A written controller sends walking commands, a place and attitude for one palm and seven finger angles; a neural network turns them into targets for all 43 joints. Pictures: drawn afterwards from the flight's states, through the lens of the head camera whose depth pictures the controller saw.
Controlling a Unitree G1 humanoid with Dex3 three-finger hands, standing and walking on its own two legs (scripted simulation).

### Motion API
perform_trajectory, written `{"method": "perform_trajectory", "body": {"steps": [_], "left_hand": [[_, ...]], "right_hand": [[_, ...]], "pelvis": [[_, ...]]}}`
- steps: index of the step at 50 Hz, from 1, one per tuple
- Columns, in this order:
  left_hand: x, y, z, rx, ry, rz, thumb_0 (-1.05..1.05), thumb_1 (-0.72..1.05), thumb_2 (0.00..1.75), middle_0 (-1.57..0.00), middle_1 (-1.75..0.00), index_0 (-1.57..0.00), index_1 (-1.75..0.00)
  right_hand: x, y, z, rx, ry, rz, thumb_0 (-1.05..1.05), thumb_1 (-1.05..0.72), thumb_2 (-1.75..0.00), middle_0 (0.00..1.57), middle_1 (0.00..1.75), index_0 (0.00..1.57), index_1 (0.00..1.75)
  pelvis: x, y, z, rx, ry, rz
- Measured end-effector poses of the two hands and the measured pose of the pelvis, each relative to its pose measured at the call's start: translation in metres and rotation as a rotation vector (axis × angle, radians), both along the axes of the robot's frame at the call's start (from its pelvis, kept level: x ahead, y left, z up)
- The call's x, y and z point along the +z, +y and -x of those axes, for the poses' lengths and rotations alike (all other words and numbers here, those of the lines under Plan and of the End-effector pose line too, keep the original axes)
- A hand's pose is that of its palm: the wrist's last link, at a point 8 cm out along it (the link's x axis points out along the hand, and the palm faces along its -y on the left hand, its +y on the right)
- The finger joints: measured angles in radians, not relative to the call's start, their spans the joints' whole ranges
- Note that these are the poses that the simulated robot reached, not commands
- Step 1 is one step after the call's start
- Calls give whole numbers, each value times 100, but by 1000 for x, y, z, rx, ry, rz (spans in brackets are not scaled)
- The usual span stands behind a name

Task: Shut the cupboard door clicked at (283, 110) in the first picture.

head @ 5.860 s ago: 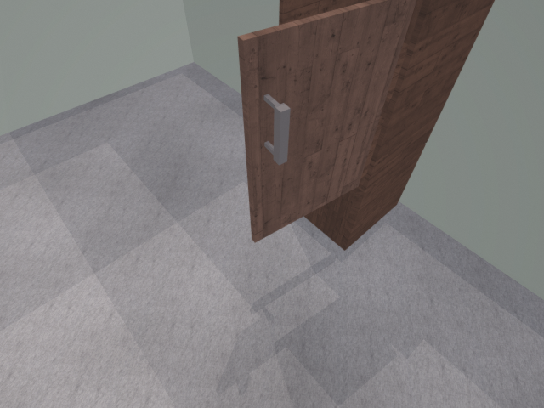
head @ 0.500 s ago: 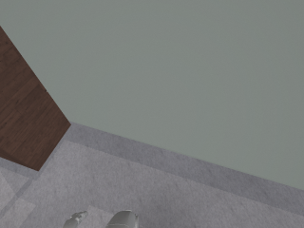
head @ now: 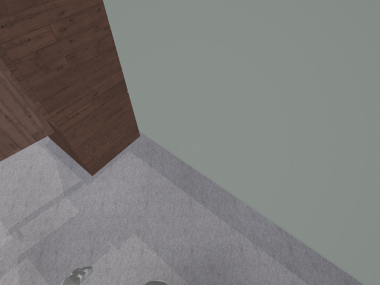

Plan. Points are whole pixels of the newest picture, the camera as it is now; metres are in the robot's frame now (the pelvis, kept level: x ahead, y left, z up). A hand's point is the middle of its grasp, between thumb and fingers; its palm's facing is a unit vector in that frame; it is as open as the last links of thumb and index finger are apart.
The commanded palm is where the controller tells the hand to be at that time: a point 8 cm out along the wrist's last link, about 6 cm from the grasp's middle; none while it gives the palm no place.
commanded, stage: turn to face it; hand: left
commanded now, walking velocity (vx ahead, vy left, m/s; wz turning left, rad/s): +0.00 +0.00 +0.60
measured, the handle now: out of the picture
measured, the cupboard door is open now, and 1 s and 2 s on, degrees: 82 82 82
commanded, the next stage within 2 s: take the last steps up to it in 1.22 s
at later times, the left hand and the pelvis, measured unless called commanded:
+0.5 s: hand out of the picture -0.01 +0.24 -0.17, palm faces +0.35 -0.91 -0.23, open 7.4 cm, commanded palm none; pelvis -0.01 +0.02 +0.01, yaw +19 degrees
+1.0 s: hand out of the picture -0.05 +0.19 -0.16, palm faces +0.59 -0.78 -0.21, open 7.4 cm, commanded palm none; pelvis +0.01 +0.00 +0.00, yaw +38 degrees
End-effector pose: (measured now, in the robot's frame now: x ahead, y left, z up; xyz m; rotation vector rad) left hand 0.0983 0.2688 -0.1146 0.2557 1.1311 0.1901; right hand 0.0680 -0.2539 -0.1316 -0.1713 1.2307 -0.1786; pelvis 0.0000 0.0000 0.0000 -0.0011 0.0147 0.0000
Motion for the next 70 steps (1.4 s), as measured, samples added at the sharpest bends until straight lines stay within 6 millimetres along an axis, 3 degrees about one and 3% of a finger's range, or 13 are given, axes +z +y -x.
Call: {"method": "perform_trajectory", "body": {"steps": [6, 11, 17, 20, 29, 37, 41, 45, 52, 57, 63, 70], "left_hand": [[3, -18, 38, 84, 22, 9, 0, 91, 90, -20, -30, -20, -29], [-5, -29, 69, 151, 68, 69, 0, 90, 90, -20, -30, -20, -30], [-34, -13, 111, 273, 110, 132, 0, 90, 90, -20, -30, -20, -30], [-39, 1, 127, 323, 152, 121, 0, 90, 90, -20, -30, -20, -30], [-11, 21, 119, 405, 65, 68, 1, 91, 90, -20, -30, -20, -29], [2, 4, 103, 452, -49, -5, 0, 91, 90, -20, -30, -20, -29], [6, -16, 119, 500, -33, 4, 0, 90, 90, -20, -30, -20, -29], [1, -34, 142, 558, 4, 49, 0, 90, 90, -20, -30, -20, -30], [-30, -48, 205, 695, 77, 139, 0, 90, 90, -20, -30, -20, -30], [-36, -46, 243, 775, 168, 152, 1, 90, 90, -20, -30, -20, -30], [-18, -43, 250, 814, 146, 125, 1, 91, 90, -20, -30, -20, -29], [-10, -56, 234, 826, 86, 75, 0, 91, 90, -20, -30, -20, -29]], "right_hand": [[-1, -11, -19, 66, 22, -12, 1, -90, -90, 20, 30, 20, 29], [11, -1, -42, 142, 23, -1, 1, -91, -90, 20, 30, 20, 29], [11, 33, -82, 280, -35, 42, 1, -91, -90, 20, 30, 19, 29], [16, 48, -91, 329, -60, 55, 1, -90, -90, 20, 30, 20, 29], [19, 60, -85, 404, 5, 42, 1, -90, -90, 20, 30, 20, 29], [-7, 39, -96, 446, 69, 1, 1, -90, -90, 20, 30, 20, 30], [-7, 38, -113, 491, 80, 4, 1, -90, -90, 20, 30, 20, 29], [2, 50, -132, 550, 66, 10, 1, -91, -90, 20, 30, 20, 29], [9, 105, -168, 708, -32, 33, 1, -91, -90, 20, 30, 19, 29], [16, 137, -173, 778, -91, 37, 1, -91, -90, 20, 30, 20, 29], [17, 148, -163, 815, -60, 10, 1, -90, -90, 20, 30, 20, 29], [-5, 134, -154, 812, 17, -41, 1, -90, -90, 20, 30, 20, 30]], "pelvis": [[4, -9, 3, 89, -19, -14], [10, -7, 2, 160, -12, -31], [-6, 14, 3, 253, 1, -9], [-5, 17, 6, 281, -1, -4], [10, 13, 3, 376, 6, 19], [0, -12, -8, 481, 11, -5], [4, -15, -9, 546, -12, -11], [9, -15, -10, 599, -14, -29], [-4, 4, -3, 678, -12, -11], [-3, 9, 4, 705, -15, -9], [8, 7, 5, 737, -16, 6], [2, -6, -8, 776, -2, -21]]}}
